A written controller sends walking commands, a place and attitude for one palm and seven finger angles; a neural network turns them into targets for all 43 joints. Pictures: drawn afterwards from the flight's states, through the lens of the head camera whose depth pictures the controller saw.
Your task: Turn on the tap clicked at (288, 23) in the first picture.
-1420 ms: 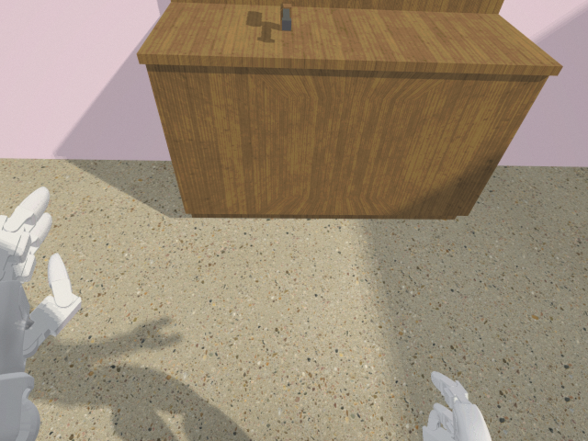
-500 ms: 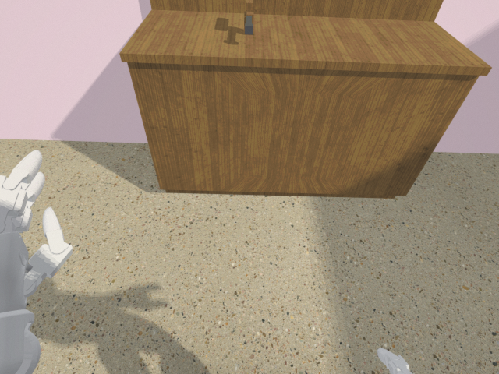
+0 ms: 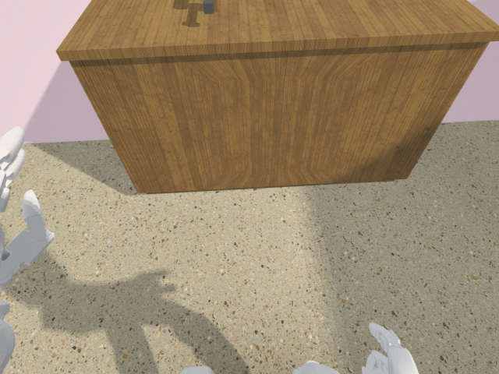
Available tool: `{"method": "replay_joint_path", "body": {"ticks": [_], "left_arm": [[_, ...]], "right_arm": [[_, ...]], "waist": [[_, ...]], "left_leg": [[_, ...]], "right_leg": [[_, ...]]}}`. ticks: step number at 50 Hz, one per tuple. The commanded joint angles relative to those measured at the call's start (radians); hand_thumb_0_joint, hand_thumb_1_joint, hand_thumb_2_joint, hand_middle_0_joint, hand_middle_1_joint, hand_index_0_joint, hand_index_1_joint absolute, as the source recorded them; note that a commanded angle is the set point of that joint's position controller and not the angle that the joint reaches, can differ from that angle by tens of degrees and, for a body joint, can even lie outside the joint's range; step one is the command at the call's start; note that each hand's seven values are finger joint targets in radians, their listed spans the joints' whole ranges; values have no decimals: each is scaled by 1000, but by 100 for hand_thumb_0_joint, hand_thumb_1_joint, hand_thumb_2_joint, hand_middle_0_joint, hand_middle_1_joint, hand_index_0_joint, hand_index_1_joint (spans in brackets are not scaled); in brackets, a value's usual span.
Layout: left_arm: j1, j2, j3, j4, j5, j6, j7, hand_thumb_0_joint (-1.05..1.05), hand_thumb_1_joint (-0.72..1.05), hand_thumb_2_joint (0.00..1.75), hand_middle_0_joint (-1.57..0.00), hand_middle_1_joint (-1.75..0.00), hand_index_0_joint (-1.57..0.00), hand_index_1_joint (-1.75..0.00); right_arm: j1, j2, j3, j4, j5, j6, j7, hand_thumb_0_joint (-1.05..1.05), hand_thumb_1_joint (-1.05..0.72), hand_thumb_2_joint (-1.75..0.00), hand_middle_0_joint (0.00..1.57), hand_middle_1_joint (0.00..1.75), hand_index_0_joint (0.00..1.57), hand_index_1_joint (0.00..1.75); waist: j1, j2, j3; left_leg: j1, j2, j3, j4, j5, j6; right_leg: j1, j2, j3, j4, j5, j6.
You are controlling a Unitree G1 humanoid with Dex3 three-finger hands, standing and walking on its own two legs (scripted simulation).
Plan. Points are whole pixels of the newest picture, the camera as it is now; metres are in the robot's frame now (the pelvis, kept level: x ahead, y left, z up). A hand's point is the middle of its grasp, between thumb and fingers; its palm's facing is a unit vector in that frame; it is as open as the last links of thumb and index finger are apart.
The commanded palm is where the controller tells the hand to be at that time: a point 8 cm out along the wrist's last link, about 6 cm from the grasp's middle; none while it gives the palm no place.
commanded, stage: walk to a spot facing it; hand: left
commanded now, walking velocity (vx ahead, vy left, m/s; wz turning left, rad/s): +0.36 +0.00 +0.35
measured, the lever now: (208, 7) +1.02 +0.16 +0.12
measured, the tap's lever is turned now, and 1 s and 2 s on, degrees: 0 0 0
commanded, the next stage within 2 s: turn to face it in 0.28 s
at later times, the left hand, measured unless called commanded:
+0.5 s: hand (45, 154) +0.34 +0.27 +0.21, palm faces +0.51 -0.78 -0.37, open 7.4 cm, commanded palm +0.27 +0.31 +0.20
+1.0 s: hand (134, 110) +0.42 +0.18 +0.21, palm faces +0.28 -0.85 -0.45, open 7.4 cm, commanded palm +0.37 +0.24 +0.20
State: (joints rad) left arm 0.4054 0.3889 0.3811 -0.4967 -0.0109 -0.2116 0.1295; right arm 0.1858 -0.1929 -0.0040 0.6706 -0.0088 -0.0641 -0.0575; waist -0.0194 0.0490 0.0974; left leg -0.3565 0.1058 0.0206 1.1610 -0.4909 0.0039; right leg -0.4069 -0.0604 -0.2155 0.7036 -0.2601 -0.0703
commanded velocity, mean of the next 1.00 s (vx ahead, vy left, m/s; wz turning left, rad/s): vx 0.10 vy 0.00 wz -0.19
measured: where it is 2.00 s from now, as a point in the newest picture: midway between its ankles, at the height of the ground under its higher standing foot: outside the picture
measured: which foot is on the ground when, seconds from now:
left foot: up 0.00-0.30, down 0.32-0.68, up 0.70-1.00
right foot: down 0.00-0.34, up 0.36-0.64, down 0.66-1.00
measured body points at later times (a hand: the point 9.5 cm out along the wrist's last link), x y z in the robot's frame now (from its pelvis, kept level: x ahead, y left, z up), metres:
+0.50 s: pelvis +0.14 +0.01 +0.01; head +0.16 +0.03 +0.46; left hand +0.31 +0.31 +0.22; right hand +0.35 -0.17 -0.06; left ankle +0.18 +0.13 -0.71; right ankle +0.14 -0.11 -0.65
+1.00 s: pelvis +0.18 -0.02 +0.02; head +0.21 -0.02 +0.47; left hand +0.40 +0.22 +0.23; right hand +0.32 -0.31 -0.05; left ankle +0.20 +0.10 -0.70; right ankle +0.23 -0.11 -0.71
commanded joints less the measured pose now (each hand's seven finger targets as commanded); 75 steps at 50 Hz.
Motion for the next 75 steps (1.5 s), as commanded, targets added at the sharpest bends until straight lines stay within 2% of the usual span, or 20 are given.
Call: {"method": "replay_joint_path", "body": {"ticks": [1, 5, 14, 15, 17, 18, 24, 31, 33, 34, 35, 39, 48, 50, 53, 57, 62, 65, 67, 75], "left_arm": [[60, 208, 182, -237, -8, -79, 24, 0, 90, 90, -20, -30, -20, -30], [38, 188, 158, -289, -14, -77, 34, 0, 90, 90, -20, -30, -20, -30], [-28, 122, 72, -240, -8, -44, 75, 0, 90, 90, -20, -30, -20, -30], [-62, 129, 68, -257, -7, -51, 73, 0, 90, 90, -20, -30, -20, -30], [-105, 122, 66, -272, -14, -75, 71, 0, 90, 90, -20, -30, -20, -30], [-100, 187, 98, -227, 0, -77, 59, 0, 90, 90, -20, -30, -20, -30], [8, 147, 108, -371, -16, -81, 39, 0, 90, 90, -20, -30, -20, -30], [-86, 101, 71, -118, -15, -46, 33, 0, 90, 90, -20, -30, -20, -30], [-152, 129, 57, -92, 3, -39, 30, 0, 90, 90, -20, -30, -20, -30], [-139, 160, 78, -71, 3, -31, 37, 0, 90, 90, -20, -30, -20, -30], [-123, 142, 81, -57, -17, -17, 36, 0, 90, 90, -20, -30, -20, -30], [-35, 178, 131, -234, -21, -58, 44, 0, 90, 90, -20, -30, -20, -30], [95, 171, 164, -249, -36, -75, 51, 0, 90, 90, -20, -30, -20, -30], [62, 159, 137, -240, -32, -77, 47, 0, 90, 90, -20, -30, -20, -30], [57, 147, 121, -184, -26, -83, 34, 0, 90, 90, -20, -30, -20, -30], [-9, 93, 23, -202, -8, -70, 19, 0, 90, 90, -20, -30, -20, -30], [-47, 140, 71, -214, -2, -63, 27, 0, 90, 90, -20, -30, -20, -30], [-18, 183, 124, -162, -11, -49, 38, 0, 90, 90, -20, -30, -20, -30], [40, 201, 151, -168, -26, -40, 47, 0, 90, 90, -20, -30, -20, -30], [4, 142, 86, -169, -8, -54, 52, 0, 90, 90, -20, -30, -20, -30]], "right_arm": [[-95, -102, -42, -176, 11, -16, 4, 0, -90, -90, 20, 30, 20, 30], [-82, -107, -47, -189, 8, -7, -11, 0, -90, -90, 20, 30, 20, 30], [-19, -99, -51, -230, 3, -31, -34, 0, -90, -90, 20, 30, 20, 30], [-8, -108, -54, -234, 7, -35, -39, 0, -90, -90, 20, 30, 20, 30], [-24, -132, -52, -247, 14, -44, -27, 0, -90, -90, 20, 30, 20, 30], [-39, -121, -41, -227, 7, -46, -20, 0, -90, -90, 20, 30, 20, 30], [-59, -114, -42, -213, 7, -66, 7, 0, -90, -90, 20, 30, 20, 30], [-42, -114, -38, -209, 14, -81, -3, 0, -90, -90, 20, 30, 20, 30], [-30, -90, -35, -212, 15, -73, 0, 0, -90, -90, 20, 30, 20, 30], [-62, -67, -20, -230, 10, -77, -1, 0, -90, -90, 20, 30, 20, 30], [-62, -89, -36, -222, 14, -76, 2, 0, -90, -90, 20, 30, 20, 30], [-107, -71, -13, -220, 12, -26, 8, 0, -90, -90, 20, 30, 20, 30], [-50, -108, -40, -257, 15, -15, 1, 0, -90, -90, 20, 30, 20, 30], [-36, -129, -52, -260, 23, -15, -8, 0, -90, -90, 20, 30, 20, 30], [-59, -134, -47, -270, 13, -21, -14, 0, -90, -90, 20, 30, 20, 30], [-14, -153, -57, -246, 22, -57, 8, 0, -90, -90, 20, 30, 20, 30], [-24, -148, -49, -238, 18, -76, 18, 0, -90, -90, 20, 30, 20, 30], [-26, -107, -43, -240, 18, -59, 15, 0, -90, -90, 20, 30, 20, 30], [-68, -101, -35, -229, 12, -42, 6, 0, -90, -90, 20, 30, 20, 30], [-74, -101, -17, -198, 2, -24, -25, 0, -90, -90, 20, 30, 20, 30]], "waist": [[23, -137, -195], [7, -147, -173], [9, -136, -156], [-6, -55, -178], [4, 297, -210], [3, 266, -217], [29, 215, -220], [27, 116, -190], [18, -172, -194], [30, -337, -195], [41, -396, -217], [29, -170, -297], [32, -98, -294], [18, -36, -273], [39, 277, -178], [23, 189, -163], [19, 173, -169], [16, -212, -221], [36, -261, -198], [18, -168, -179]], "left_leg": [[-357, 34, -52, 260, 115, -28], [-232, 69, -9, -62, 174, -25], [111, -60, 195, -630, 270, 4], [221, -46, 150, -681, 265, 28], [407, 292, -456, -819, 596, 227], [362, 344, -529, -843, 479, 264], [141, 224, -65, -838, 428, 151], [116, 214, 107, -661, 315, 43], [2, 81, 173, -346, 173, -18], [-199, -36, 141, -169, -118, -51], [-210, -35, 41, -45, -106, -62], [-206, -23, -9, -8, 8, -81], [69, -53, 34, -586, 156, -45], [195, 5, 12, -759, 277, -22], [107, 298, -257, -889, 452, 131], [181, 228, -54, -743, 732, 93], [82, 187, 3, -662, 564, 30], [-97, -24, 121, -415, 29, -40], [-212, -42, 5, -127, -43, -29], [71, -47, 87, -534, 86, 1]], "right_leg": [[292, -355, 463, -426, -104, -110], [165, -320, 237, -440, -23, -78], [201, -243, 88, -195, 63, -8], [141, -200, 55, -20, 126, 25], [-175, 8, 66, 439, -349, 108], [-219, -28, 181, 539, -356, 96], [-59, -33, 140, 281, -149, 102], [153, 55, 38, -149, -16, 117], [226, -100, 313, -279, 304, 30], [322, -262, 594, -312, 603, -66], [311, -294, 658, -346, 611, -83], [363, -220, 445, -244, 687, -92], [210, -159, 483, -311, 269, -70], [143, -89, 429, -246, 161, -4], [-9, 78, 235, 123, -228, 89], [12, 70, 158, 30, -165, 100], [225, 61, 111, -225, 19, 96], [290, -165, 458, -316, 139, -28], [274, -279, 648, -435, -66, -132], [63, -186, 419, -467, -381, -88]]}}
